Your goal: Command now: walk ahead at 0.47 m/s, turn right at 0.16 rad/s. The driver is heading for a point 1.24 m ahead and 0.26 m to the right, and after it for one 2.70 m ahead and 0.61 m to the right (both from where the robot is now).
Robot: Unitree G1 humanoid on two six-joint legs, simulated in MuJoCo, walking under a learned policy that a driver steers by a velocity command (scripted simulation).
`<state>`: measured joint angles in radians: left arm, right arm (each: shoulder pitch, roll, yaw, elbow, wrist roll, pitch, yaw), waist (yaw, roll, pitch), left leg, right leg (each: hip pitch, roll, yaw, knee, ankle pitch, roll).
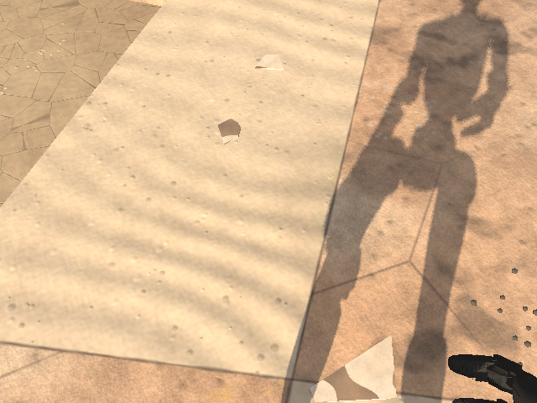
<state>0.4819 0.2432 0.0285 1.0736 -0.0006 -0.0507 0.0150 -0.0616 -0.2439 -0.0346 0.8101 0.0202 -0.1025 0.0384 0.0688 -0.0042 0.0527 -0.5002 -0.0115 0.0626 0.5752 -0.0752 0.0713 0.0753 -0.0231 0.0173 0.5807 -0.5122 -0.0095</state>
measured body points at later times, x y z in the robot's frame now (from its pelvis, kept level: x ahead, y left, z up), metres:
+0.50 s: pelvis +0.27 -0.03 +0.01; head +0.30 -0.05 +0.46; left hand +0.52 +0.15 -0.09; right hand +0.21 -0.30 -0.14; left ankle +0.12 +0.10 -0.71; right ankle +0.40 -0.16 -0.70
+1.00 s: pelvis +0.56 -0.12 +0.02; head +0.59 -0.14 +0.47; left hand +0.71 +0.13 -0.10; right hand +0.66 -0.41 -0.08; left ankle +0.77 -0.07 -0.69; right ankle +0.40 -0.15 -0.71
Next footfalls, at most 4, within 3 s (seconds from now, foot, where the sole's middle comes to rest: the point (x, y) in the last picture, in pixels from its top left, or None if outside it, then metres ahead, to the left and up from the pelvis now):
0.54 right None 0.44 -0.17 -0.75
1.06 left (334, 273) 0.80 -0.09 -0.75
1.54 right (416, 213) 1.02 -0.34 -0.75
2.00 left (341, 148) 1.28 -0.12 -0.75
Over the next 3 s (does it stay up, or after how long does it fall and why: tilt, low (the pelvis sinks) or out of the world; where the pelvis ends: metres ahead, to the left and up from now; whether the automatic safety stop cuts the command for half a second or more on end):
stays up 1.21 -0.24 0.02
